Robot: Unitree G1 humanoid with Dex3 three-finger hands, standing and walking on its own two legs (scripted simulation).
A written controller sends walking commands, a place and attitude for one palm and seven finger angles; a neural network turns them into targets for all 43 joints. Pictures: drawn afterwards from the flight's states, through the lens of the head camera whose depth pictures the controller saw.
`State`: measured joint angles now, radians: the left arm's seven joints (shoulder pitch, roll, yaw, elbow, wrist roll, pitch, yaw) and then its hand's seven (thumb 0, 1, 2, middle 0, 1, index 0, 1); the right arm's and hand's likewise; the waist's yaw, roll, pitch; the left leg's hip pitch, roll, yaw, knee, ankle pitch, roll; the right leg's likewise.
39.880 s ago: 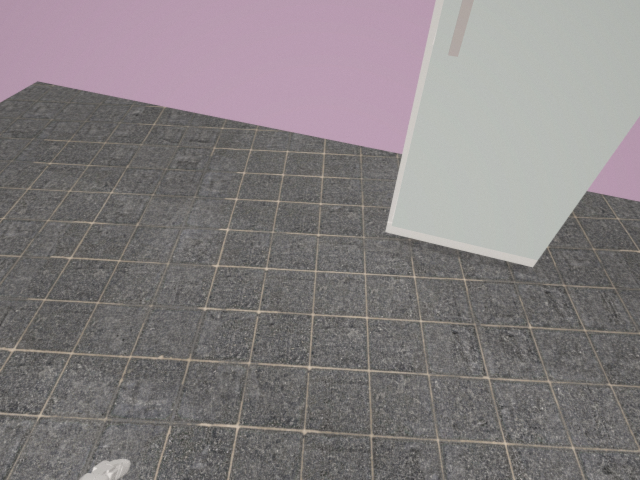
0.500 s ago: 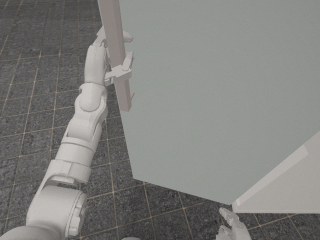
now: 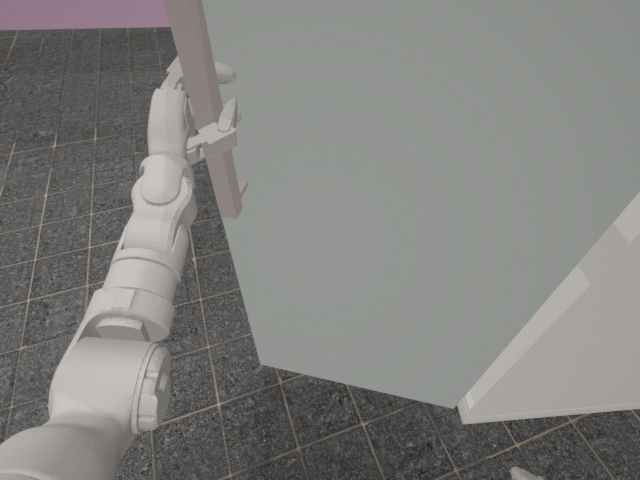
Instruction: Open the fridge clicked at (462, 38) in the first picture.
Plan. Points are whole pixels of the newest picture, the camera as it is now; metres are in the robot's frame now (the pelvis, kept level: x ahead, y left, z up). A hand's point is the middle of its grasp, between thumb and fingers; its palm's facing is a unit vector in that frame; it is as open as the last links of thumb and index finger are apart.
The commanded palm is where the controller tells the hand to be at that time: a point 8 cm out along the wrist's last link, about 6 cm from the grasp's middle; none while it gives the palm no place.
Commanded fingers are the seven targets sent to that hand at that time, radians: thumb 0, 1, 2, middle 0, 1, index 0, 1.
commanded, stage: loosen the grip on the handle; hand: left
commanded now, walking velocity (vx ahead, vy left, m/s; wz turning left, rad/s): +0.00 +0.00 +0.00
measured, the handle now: (212, 81) +0.49 +0.15 +0.25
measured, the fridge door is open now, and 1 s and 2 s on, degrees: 72 71 71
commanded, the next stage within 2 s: slip the hand off the handle in 0.68 s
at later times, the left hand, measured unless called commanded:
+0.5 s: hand (225, 132) +0.46 +0.14 +0.21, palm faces +0.10 -0.98 -0.15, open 13.0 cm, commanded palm +0.43 +0.19 +0.21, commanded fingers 0.00 -0.55 0.20 -0.30 -1.22 -0.30 -1.22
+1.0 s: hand (186, 122) +0.46 +0.18 +0.22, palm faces +0.14 -0.98 -0.12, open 14.7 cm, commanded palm +0.43 +0.23 +0.21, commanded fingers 0.00 -0.55 0.20 -0.25 -1.15 -0.25 -1.15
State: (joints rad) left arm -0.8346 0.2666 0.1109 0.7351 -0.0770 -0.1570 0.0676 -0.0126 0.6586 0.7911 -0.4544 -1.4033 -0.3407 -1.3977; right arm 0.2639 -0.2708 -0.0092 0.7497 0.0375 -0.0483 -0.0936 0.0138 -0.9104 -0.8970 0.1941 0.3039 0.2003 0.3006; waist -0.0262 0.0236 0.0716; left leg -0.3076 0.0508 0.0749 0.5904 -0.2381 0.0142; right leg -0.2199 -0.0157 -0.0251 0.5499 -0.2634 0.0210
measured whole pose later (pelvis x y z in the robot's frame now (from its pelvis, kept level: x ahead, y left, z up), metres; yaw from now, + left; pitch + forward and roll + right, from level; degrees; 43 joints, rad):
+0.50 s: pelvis -0.01 -0.02 +0.00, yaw +0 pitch +4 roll +0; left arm -0.85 0.36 0.20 0.86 -0.01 -0.25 -0.01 -0.01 -0.33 0.32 -0.41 -1.35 -0.28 -1.29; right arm 0.35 -0.27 0.00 0.73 0.03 -0.15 -0.02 0.01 -0.91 -0.90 0.20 0.30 0.21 0.30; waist -0.07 -0.02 -0.03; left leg -0.43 0.06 0.07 0.58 -0.21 -0.01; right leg -0.38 -0.01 -0.03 0.61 -0.30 -0.01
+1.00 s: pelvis +0.03 -0.02 +0.00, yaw +0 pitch +5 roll +0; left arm -0.70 0.39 0.29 0.65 -0.09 -0.16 -0.11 -0.01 -0.56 0.20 -0.26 -1.16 -0.25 -1.15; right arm 0.28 -0.25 0.00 0.70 0.03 -0.13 -0.05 0.01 -0.91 -0.90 0.20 0.30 0.21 0.30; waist -0.03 0.02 -0.05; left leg -0.38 0.06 0.07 0.53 -0.23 -0.01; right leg -0.31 0.00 -0.03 0.53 -0.30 -0.01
